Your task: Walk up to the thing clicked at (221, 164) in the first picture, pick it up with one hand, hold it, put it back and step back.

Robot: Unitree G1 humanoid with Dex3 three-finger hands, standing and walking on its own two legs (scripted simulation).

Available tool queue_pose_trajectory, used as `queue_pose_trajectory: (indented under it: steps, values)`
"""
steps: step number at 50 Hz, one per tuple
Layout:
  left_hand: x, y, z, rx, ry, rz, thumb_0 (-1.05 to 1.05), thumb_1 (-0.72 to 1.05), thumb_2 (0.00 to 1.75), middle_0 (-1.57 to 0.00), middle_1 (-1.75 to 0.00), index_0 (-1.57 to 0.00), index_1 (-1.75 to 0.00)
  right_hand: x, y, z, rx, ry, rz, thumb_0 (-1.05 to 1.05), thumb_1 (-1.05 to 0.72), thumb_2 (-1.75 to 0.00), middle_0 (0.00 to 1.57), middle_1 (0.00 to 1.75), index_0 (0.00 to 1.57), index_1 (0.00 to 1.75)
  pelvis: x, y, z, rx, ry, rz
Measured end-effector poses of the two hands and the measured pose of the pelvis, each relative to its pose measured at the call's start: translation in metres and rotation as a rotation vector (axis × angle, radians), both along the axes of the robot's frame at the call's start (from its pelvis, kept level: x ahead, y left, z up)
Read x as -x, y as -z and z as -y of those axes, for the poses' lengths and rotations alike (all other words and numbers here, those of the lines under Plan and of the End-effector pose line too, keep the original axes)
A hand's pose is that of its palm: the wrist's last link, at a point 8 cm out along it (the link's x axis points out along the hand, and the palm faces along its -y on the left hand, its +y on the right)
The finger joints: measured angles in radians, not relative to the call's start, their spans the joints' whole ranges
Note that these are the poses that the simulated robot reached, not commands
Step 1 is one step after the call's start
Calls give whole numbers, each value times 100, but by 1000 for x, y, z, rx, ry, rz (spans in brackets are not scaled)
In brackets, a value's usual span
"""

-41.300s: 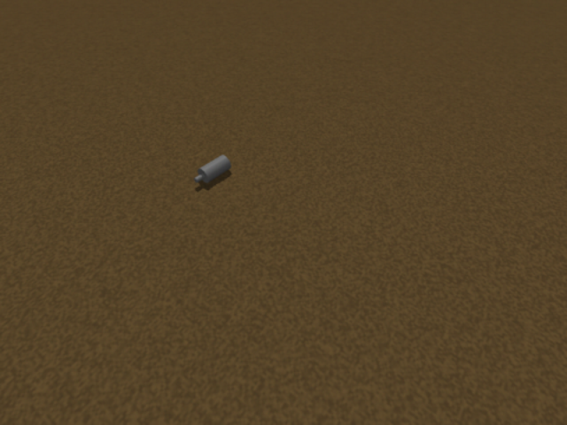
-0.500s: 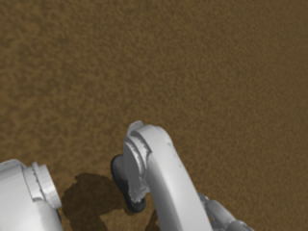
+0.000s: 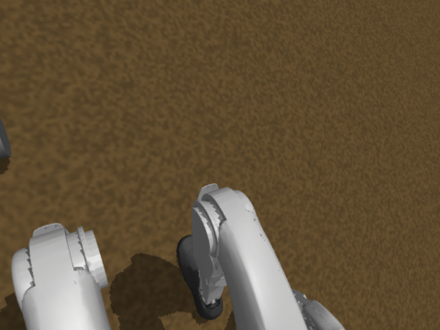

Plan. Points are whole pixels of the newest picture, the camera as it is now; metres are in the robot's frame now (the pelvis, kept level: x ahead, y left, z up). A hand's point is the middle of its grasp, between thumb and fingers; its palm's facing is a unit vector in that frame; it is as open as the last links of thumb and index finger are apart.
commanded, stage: withdraw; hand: left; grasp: from above
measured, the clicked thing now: out of the picture +0.46 +0.37 -0.27
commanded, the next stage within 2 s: home in 0.64 s
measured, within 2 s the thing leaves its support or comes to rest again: neither
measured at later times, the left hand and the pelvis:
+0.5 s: hand out of the picture +0.42 +0.35 -0.12, palm faces -0.48 -0.13 -0.87, open 14.0 cm; pelvis -0.02 -0.01 +0.04, yaw +6 degrees
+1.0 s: hand out of the picture +0.44 +0.37 -0.07, palm faces -0.40 -0.22 -0.89, open 12.3 cm; pelvis -0.01 +0.00 +0.06, yaw +6 degrees
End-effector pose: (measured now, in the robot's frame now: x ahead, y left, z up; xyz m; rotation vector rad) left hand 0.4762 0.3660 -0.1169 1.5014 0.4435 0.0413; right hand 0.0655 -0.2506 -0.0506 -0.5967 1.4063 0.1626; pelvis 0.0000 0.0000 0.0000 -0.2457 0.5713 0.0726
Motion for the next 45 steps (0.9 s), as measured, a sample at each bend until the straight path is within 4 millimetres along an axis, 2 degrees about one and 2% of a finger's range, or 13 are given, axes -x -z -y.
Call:
queue_pose_trajectory:
  steps: [4, 7, 12, 15, 19, 25, 30, 34, 39, 45]
  values:
    - [2, -45, -12, -33, -56, -17, 1, -52, 99, -8, -101, -9, -100, -12, 6, 1, -46, 47, 32, 0, -91, -90, 20, 30, 20, 30, -1, -10, 0, -18, -15, -30]
    - [7, -74, -17, -40, -85, -92, 1, -52, 99, -8, -100, -9, -100, -21, 6, 1, -70, 79, 56, 0, -91, -90, 20, 30, 20, 30, 2, -22, 1, -35, -28, -35]
    - [22, -96, -12, 6, -70, -244, 0, -52, 100, -9, -100, -9, -101, -26, -4, 5, -66, 94, 66, 0, -91, -90, 20, 30, 20, 30, 9, -44, 2, -54, -49, -31]
    - [32, -96, -2, 54, -25, -294, 0, -51, 100, -9, -100, -9, -101, -23, -12, 12, -32, 92, 49, 0, -91, -90, 20, 30, 20, 30, 13, -53, 4, -63, -56, -29]
    - [42, -84, 9, 110, 52, -309, 0, -50, 99, -10, -99, -10, -100, -16, -21, 25, 37, 81, 22, 0, -91, -90, 20, 30, 20, 30, 16, -54, 7, -67, -58, -25]
    - [49, -56, 14, 105, 130, -236, 1, -50, 99, -10, -98, -10, -99, -6, -21, 38, 121, 64, -8, 0, -91, -90, 20, 30, 20, 30, 18, -37, 9, -65, -55, -5]
    - [41, -42, 13, 62, 124, -167, 0, -50, 99, -10, -99, -10, -99, 1, -8, 34, 128, 77, -3, 0, -91, -89, 20, 30, 20, 30, 20, -21, 8, -61, -53, 4]
    - [26, -45, 7, 25, 73, -113, 0, -50, 98, -10, -98, -11, -99, 8, 4, 24, 99, 99, 4, 0, -91, -89, 20, 30, 20, 30, 19, -13, 7, -61, -50, -4]
    - [8, -61, -1, -13, 8, -96, 1, -48, 97, -11, -97, -12, -97, 17, 14, 8, 43, 146, -4, 0, -91, -89, 20, 30, 20, 30, 16, -14, 4, -57, -43, -29]
    - [10, -82, -8, 13, -50, -149, 1, -34, 93, -18, -83, -18, -84, 22, 9, -6, -14, 204, -31, 0, -90, -89, 20, 30, 20, 30, 10, -30, 2, -57, -46, -61]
